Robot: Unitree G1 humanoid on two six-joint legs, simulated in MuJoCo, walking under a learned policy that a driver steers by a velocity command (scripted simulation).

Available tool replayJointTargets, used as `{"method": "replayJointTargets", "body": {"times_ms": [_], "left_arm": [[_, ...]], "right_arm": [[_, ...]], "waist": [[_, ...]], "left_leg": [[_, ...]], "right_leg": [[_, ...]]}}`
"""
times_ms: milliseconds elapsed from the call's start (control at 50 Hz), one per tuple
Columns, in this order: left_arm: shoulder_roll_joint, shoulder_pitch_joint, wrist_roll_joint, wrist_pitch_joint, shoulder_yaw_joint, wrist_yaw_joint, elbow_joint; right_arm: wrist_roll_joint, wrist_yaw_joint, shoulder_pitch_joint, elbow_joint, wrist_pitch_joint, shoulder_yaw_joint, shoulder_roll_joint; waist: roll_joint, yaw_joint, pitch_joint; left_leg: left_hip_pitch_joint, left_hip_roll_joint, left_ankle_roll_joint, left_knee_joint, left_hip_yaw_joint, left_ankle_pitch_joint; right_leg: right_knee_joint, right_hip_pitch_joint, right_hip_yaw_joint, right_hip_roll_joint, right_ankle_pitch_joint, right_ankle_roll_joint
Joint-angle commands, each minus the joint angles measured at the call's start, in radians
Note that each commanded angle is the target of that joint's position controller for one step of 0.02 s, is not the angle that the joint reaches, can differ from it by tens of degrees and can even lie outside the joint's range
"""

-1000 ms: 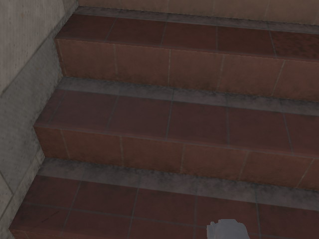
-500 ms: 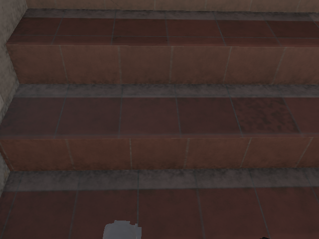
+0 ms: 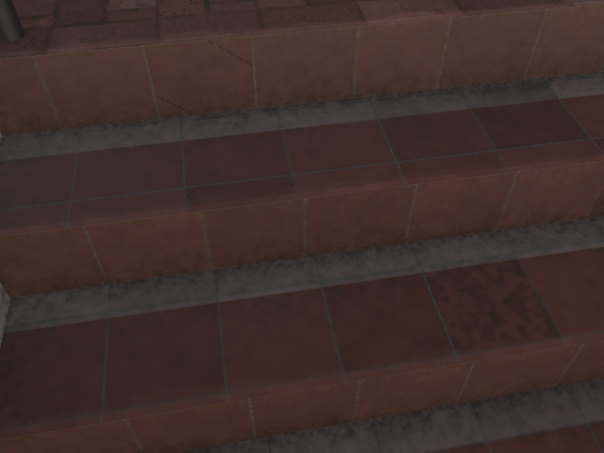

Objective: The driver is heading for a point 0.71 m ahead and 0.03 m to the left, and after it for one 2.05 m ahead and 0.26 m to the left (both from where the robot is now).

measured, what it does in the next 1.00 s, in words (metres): climbs: right foot, then left foot 0.17 m higher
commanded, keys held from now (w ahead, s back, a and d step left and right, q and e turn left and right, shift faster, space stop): w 0.62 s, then w+q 0.38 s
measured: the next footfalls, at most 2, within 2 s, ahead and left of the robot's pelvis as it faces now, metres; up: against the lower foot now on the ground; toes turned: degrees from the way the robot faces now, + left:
right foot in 0.04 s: +0.13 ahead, -0.16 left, +0.00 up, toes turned -3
left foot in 0.68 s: +0.35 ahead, +0.00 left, +0.17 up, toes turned -1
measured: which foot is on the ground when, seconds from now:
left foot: down 0.00-0.34, up 0.36-0.66, down 0.68-1.00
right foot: up 0.00-0.02, down 0.04-0.74, up 0.76-1.00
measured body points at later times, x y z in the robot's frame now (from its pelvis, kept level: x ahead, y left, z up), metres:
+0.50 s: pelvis +0.15 -0.08 +0.01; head +0.15 -0.09 +0.46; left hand +0.03 +0.13 -0.14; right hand +0.25 -0.29 -0.13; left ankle +0.12 +0.07 -0.35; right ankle +0.09 -0.16 -0.73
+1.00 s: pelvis +0.35 -0.09 +0.16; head +0.34 -0.09 +0.61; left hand +0.50 +0.14 +0.05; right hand +0.26 -0.28 +0.00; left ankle +0.31 +0.00 -0.56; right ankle +0.42 -0.24 -0.30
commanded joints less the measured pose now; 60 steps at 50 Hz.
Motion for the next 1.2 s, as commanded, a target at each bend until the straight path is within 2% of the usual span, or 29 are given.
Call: {"method": "replayJointTargets", "body": {"times_ms": [20, 80, 140, 180, 200, 240, 300, 320, 360, 400, 460, 540, 560, 580, 600, 620, 640, 680, 700, 740, 760, 780, 880, 940, 1000, 1060, 1120, 1140, 1200], "left_arm": [[0.047, -0.011, -0.025, -0.014, 0.011, 0.029, -0.056], [0.122, -0.076, -0.030, -0.012, 0.020, 0.047, -0.097], [0.065, -0.142, -0.025, 0.002, 0.028, 0.057, -0.114], [0.042, -0.051, -0.006, 0.003, 0.025, 0.084, -0.095], [0.017, -0.001, 0.002, -0.039, 0.023, 0.089, -0.128], [0.001, -0.060, -0.009, -0.056, 0.015, 0.079, -0.164], [-0.003, 0.215, -0.029, -0.062, 0.019, 0.081, -0.144], [0.082, 0.374, -0.027, -0.044, 0.057, 0.063, -0.020], [0.245, 0.586, 0.051, 0.016, 0.108, 0.079, 0.030], [0.216, 0.716, 0.086, 0.028, 0.080, 0.035, 0.108], [-0.101, 0.474, 0.100, 0.029, -0.042, 0.003, 0.158], [0.017, 0.102, 0.116, -0.012, -0.051, 0.020, -0.012], [0.053, 0.302, -0.064, -0.072, -0.040, 0.098, 0.103], [0.045, 0.360, 0.076, -0.038, -0.070, 0.041, 0.077], [0.146, 0.358, 0.049, -0.034, -0.049, 0.000, 0.064], [0.114, 0.376, -0.077, -0.059, -0.020, 0.109, 0.084], [0.268, 0.429, 0.003, -0.061, -0.028, 0.009, 0.083], [0.285, 0.390, 0.005, -0.048, 0.021, -0.048, 0.085], [0.258, 0.461, 0.058, -0.037, 0.033, -0.066, 0.113], [0.197, 0.463, 0.115, -0.013, 0.030, -0.092, 0.076], [0.104, 0.350, 0.115, 0.026, 0.030, -0.108, 0.073], [0.062, 0.268, 0.039, 0.038, 0.020, -0.099, 0.052], [0.012, 0.103, 0.058, 0.009, -0.040, 0.029, -0.117], [0.068, -0.017, 0.012, 0.005, -0.039, 0.048, -0.159], [0.025, -0.239, 0.038, -0.003, -0.079, 0.066, -0.260], [0.015, -0.350, 0.035, 0.001, -0.100, 0.097, -0.327], [-0.028, -0.584, 0.028, 0.047, -0.116, 0.071, -0.436], [-0.072, -0.458, 0.018, 0.048, -0.119, 0.042, -0.413], [0.152, -0.171, -0.009, 0.018, -0.032, 0.046, -0.325]], "right_arm": [[0.035, 0.070, -0.039, -0.059, -0.022, 0.000, -0.038], [0.015, 0.066, 0.198, -0.030, 0.004, -0.033, -0.068], [-0.052, -0.002, 0.100, -0.013, 0.020, -0.074, -0.185], [-0.058, -0.015, -0.007, -0.030, 0.023, -0.056, -0.120], [-0.003, -0.094, 0.055, -0.016, 0.031, -0.080, -0.192], [-0.024, -0.123, 0.003, -0.011, 0.033, -0.061, -0.147], [-0.014, -0.107, -0.094, -0.019, 0.030, -0.066, -0.160], [-0.112, 0.014, -0.234, -0.057, 0.054, -0.055, -0.205], [-0.062, 0.129, -0.071, -0.026, 0.076, -0.037, -0.050], [-0.023, 0.092, 0.049, -0.004, 0.028, -0.038, -0.020], [-0.032, 0.027, -0.191, -0.180, 0.054, 0.016, 0.043], [0.003, 0.037, -0.336, -0.349, 0.094, 0.029, -0.015], [-0.006, -0.041, -0.490, -0.397, 0.120, 0.061, 0.042], [0.004, -0.006, -0.527, -0.414, 0.125, 0.055, 0.002], [-0.013, 0.025, -0.408, -0.379, 0.138, 0.048, 0.012], [-0.009, -0.065, -0.268, -0.282, 0.127, 0.058, 0.045], [-0.034, 0.031, -0.333, -0.373, 0.163, 0.047, -0.004], [-0.044, 0.034, -0.229, -0.364, 0.176, 0.018, -0.078], [-0.021, 0.021, -0.151, -0.333, 0.183, -0.001, -0.113], [-0.004, -0.002, 0.103, -0.176, 0.178, -0.025, -0.177], [-0.052, 0.009, 0.164, -0.133, 0.178, -0.022, -0.155], [-0.049, 0.002, 0.235, -0.122, 0.157, -0.024, -0.125], [-0.045, 0.004, -0.050, 0.058, 0.038, 0.029, 0.087], [-0.081, 0.018, -0.040, 0.044, 0.022, 0.015, 0.009], [-0.107, -0.005, 0.292, 0.180, 0.020, 0.023, 0.008], [-0.130, 0.000, 0.356, 0.201, -0.005, 0.033, 0.010], [-0.040, 0.036, 0.224, 0.100, 0.003, 0.028, -0.035], [-0.021, 0.046, 0.194, 0.073, -0.005, 0.025, -0.072], [-0.022, 0.056, 0.133, 0.037, -0.041, -0.047, -0.221]], "waist": [[0.052, 0.056, 0.021], [0.029, -0.113, -0.084], [0.142, -0.081, 0.129], [0.127, -0.004, 0.114], [0.171, -0.034, 0.097], [0.148, -0.019, 0.109], [0.060, 0.144, -0.020], [-0.041, 0.219, -0.140], [-0.274, 0.194, -0.105], [-0.172, 0.185, -0.001], [0.023, 0.057, 0.091], [-0.003, -0.105, 0.053], [0.050, -0.004, 0.211], [-0.076, -0.014, 0.010], [-0.217, -0.088, 0.027], [0.066, -0.050, 0.044], [-0.302, -0.139, -0.053], [-0.259, -0.137, -0.123], [-0.199, -0.105, -0.180], [0.019, -0.129, -0.239], [0.258, -0.160, -0.107], [0.208, -0.186, -0.089], [0.009, 0.082, -0.015], [0.013, 0.036, -0.008], [0.154, -0.078, 0.002], [0.027, -0.077, -0.007], [0.127, -0.062, 0.065], [0.230, -0.003, 0.071], [0.198, 0.113, -0.167]], "left_leg": [[0.127, 0.303, 0.085, -0.110, -0.288, 0.355], [0.239, 0.222, 0.118, -0.142, -0.304, -0.038], [0.311, 0.417, 0.243, -0.333, -0.528, -0.352], [0.217, 0.428, 0.245, -0.362, -0.484, -0.218], [0.285, 0.352, 0.191, -0.346, -0.427, -0.080], [0.314, 0.327, 0.171, -0.329, -0.323, 0.127], [0.229, 0.234, 0.137, -0.073, -0.125, 0.745], [0.065, 0.228, 0.156, -0.008, -0.144, 0.672], [-0.335, -0.017, 0.073, 0.771, -0.007, -0.060], [-0.941, -0.099, 0.109, 1.759, -0.313, -0.270], [-1.330, -0.001, 0.268, 2.023, -0.352, -0.060], [-0.581, 0.127, 0.203, 1.274, -0.041, 0.168], [-0.554, 0.041, 0.044, 1.236, 0.129, -0.037], [-0.435, 0.101, 0.091, 1.027, 0.073, -0.001], [-0.360, 0.033, 0.044, 1.030, 0.116, -0.019], [-0.313, 0.019, 0.048, 0.870, 0.198, -0.160], [-0.413, -0.032, 0.012, 0.814, 0.116, -0.202], [-0.486, -0.052, 0.036, 0.563, 0.067, -0.109], [-0.360, -0.064, 0.083, 0.520, -0.010, -0.085], [0.058, -0.031, 0.194, 0.322, -0.366, -0.239], [0.021, 0.106, 0.297, 0.031, -0.687, -0.241], [0.010, 0.187, 0.355, -0.106, -0.977, -0.586], [-0.026, 0.105, 0.180, -0.094, -0.492, -0.099], [-0.246, 0.076, 0.162, -0.177, -0.395, -0.030], [0.036, 0.185, 0.186, -0.161, -0.616, -0.052], [0.192, 0.184, 0.162, -0.180, -0.630, -0.104], [-0.432, 0.205, 0.202, -0.489, -0.561, -0.160], [-0.437, 0.266, 0.233, -0.502, -0.548, 0.116], [0.084, 0.235, 0.129, -0.062, -0.402, 1.449]], "right_leg": [[-0.426, 0.204, -0.011, -0.015, 0.025, 0.003], [-0.439, 0.331, -0.032, 0.031, -0.017, -0.120], [-0.270, -0.061, -0.040, 0.042, -0.228, -0.205], [-0.147, 0.043, -0.003, 0.012, -0.181, -0.243], [-0.079, 0.025, -0.142, 0.080, -0.299, -0.199], [-0.131, 0.037, -0.113, 0.054, -0.287, -0.180], [-0.501, 0.499, -0.145, 0.137, -0.120, -0.205], [-0.531, 0.833, -0.090, 0.125, 0.225, -0.170], [-0.641, 1.028, 0.328, -0.147, 0.861, -0.431], [-0.641, 1.104, 0.585, -0.320, 0.575, -0.574], [-0.678, 0.832, 0.346, -0.255, -0.008, -0.376], [-0.995, -0.027, -0.020, 0.002, -0.208, -0.295], [-1.175, 0.017, 0.045, -0.032, -0.077, -0.290], [-1.162, 0.034, 0.051, -0.036, -0.034, -0.322], [-1.074, 0.136, 0.034, -0.076, 0.724, -0.404], [-0.977, 0.396, -0.098, -0.020, 1.067, -0.285], [-0.896, 0.514, 0.034, -0.179, 1.487, -0.404], [-0.692, 0.910, -0.012, -0.225, 1.831, -0.449], [-0.529, 0.886, -0.046, -0.201, 1.901, -0.428], [-0.266, 0.385, 0.055, -0.112, 1.597, -0.404], [0.189, 0.111, 0.044, 0.109, 0.416, -0.311], [0.730, -0.134, 0.217, 0.179, 0.214, -0.302], [0.947, -0.528, 0.171, 0.133, 0.068, -0.306], [0.796, -0.382, 0.022, 0.063, -0.065, -0.243], [1.158, -0.751, 0.093, 0.070, -0.341, -0.291], [0.799, -0.809, 0.058, 0.015, -0.175, -0.267], [0.425, -0.127, -0.127, 0.032, -0.427, -0.179], [0.506, 0.026, -0.178, 0.066, -0.374, -0.157], [0.050, 0.235, -0.065, 0.176, -0.258, -0.229]]}}
Keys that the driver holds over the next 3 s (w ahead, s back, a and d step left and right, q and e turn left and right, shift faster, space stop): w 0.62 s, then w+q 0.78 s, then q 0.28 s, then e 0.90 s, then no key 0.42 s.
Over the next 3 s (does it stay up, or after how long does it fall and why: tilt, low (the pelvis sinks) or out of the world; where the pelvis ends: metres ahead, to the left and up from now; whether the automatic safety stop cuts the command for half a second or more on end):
stays up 0.85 0.03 0.51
